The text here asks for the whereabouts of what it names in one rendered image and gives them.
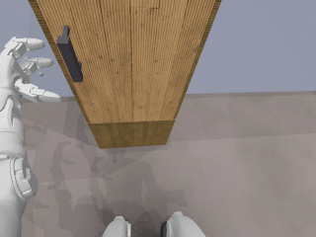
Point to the robot left hand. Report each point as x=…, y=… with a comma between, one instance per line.
x=11, y=71

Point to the left robot shin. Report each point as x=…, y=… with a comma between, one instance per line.
x=118, y=218

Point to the left robot forearm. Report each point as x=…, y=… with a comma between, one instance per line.
x=12, y=131

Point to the robot shin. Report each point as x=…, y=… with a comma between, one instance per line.
x=118, y=218
x=178, y=213

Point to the cupboard door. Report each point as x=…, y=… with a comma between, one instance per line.
x=136, y=55

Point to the robot left upper arm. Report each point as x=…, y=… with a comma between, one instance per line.
x=18, y=184

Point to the right robot shin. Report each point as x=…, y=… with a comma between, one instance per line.
x=178, y=213

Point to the handle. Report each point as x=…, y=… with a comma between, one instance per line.
x=68, y=54

